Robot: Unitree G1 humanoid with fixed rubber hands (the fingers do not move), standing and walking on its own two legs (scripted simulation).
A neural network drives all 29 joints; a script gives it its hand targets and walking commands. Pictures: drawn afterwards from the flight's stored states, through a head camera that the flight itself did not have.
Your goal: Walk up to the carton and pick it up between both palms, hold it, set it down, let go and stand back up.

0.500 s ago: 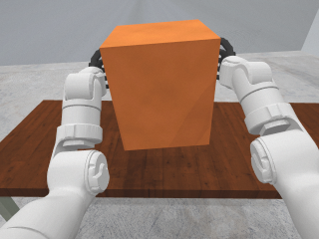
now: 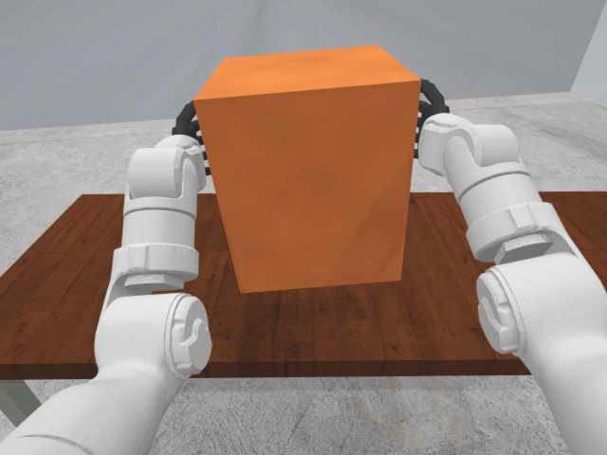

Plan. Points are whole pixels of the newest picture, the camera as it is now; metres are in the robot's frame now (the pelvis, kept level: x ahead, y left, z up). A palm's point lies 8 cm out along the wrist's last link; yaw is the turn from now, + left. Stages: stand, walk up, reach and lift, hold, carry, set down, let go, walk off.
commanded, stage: hold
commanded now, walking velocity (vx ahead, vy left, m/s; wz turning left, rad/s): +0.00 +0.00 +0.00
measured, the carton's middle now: (310, 166) +0.39 +0.00 +0.26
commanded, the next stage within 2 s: none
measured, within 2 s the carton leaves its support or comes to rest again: neither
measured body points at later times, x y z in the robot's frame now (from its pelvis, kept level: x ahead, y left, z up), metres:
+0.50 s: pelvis +0.00 -0.01 +0.00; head -0.09 +0.02 +0.44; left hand +0.39 +0.16 +0.29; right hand +0.39 -0.14 +0.32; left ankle +0.03 +0.11 -0.74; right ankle +0.00 -0.10 -0.74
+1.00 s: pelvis +0.00 -0.01 +0.00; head -0.10 +0.01 +0.44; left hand +0.38 +0.16 +0.30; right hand +0.38 -0.15 +0.32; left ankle +0.03 +0.11 -0.74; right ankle +0.00 -0.10 -0.74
